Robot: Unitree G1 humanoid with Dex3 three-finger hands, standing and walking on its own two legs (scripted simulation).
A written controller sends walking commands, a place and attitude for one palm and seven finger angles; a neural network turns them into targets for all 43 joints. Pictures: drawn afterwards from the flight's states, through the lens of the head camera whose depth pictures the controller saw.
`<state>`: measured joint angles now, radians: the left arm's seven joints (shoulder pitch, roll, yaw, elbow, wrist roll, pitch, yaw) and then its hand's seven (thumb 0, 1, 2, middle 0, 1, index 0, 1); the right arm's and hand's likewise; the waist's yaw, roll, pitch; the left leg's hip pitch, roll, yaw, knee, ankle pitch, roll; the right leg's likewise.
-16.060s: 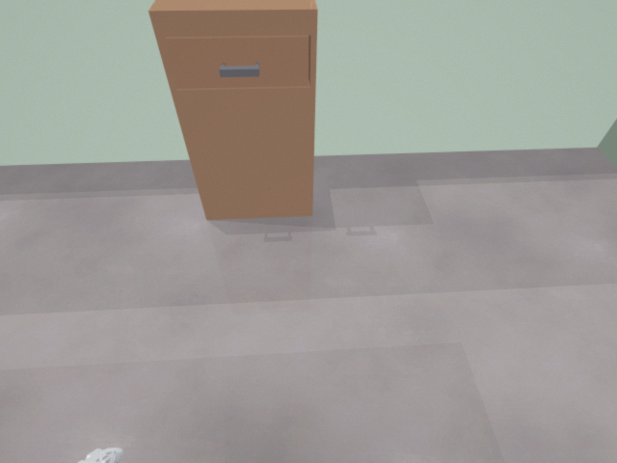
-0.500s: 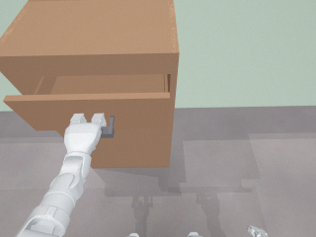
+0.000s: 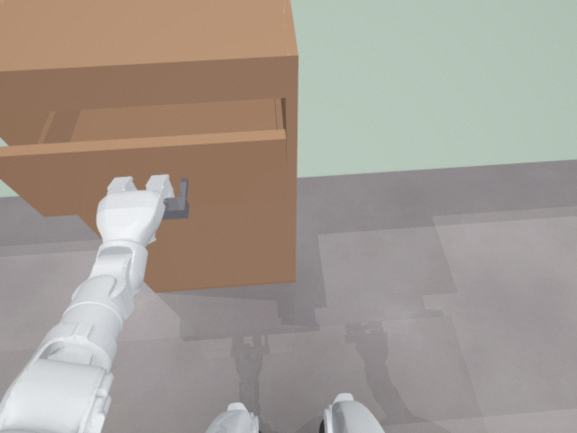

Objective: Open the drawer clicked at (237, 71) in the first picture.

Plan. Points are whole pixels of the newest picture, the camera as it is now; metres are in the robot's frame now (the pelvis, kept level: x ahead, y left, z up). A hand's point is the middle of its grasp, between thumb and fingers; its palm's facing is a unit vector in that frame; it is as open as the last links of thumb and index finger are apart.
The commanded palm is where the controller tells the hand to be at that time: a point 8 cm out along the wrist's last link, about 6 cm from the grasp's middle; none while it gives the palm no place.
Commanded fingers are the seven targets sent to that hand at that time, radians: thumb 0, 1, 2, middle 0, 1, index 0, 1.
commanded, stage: pull the drawer open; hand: left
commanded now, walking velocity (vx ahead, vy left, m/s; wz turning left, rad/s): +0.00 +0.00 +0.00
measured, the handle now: (149, 198) +0.47 +0.21 +0.01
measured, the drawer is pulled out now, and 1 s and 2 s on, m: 0.08 0.13 0.30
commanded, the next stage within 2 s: open the thumb to release the handle in 2.00 s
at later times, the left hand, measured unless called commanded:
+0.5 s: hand (144, 247) +0.39 +0.22 -0.02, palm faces +0.00 -0.08 -1.00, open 5.5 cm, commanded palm +0.33 +0.22 +0.03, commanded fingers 0.00 0.90 0.90 -0.40 -1.35 -0.40 -1.35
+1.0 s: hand (142, 260) +0.37 +0.21 -0.02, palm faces -0.05 -0.05 -1.00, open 5.6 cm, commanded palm +0.33 +0.22 +0.03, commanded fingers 0.00 0.90 0.90 -0.40 -1.35 -0.40 -1.35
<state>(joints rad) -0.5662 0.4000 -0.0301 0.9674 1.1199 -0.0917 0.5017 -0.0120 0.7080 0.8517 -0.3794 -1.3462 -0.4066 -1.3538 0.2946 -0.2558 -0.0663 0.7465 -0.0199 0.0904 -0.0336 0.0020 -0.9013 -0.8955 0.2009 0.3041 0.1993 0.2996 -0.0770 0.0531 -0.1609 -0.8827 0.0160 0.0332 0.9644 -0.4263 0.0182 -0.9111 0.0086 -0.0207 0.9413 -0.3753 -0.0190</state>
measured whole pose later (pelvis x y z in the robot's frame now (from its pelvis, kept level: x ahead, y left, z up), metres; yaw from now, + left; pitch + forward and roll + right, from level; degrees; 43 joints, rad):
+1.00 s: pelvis +0.04 +0.00 +0.02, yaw +0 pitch +16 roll +0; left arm -0.20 0.31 -0.11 0.59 1.12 0.00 0.46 0.02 0.70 0.82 -0.32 -1.34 -0.42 -1.35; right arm 0.15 -0.20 -0.03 0.64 -0.02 0.11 -0.04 0.00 -0.90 -0.90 0.20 0.30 0.20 0.30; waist 0.01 0.04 -0.16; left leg -0.68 0.01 0.03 0.87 -0.46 0.01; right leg -0.71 0.01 -0.03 0.85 -0.41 -0.02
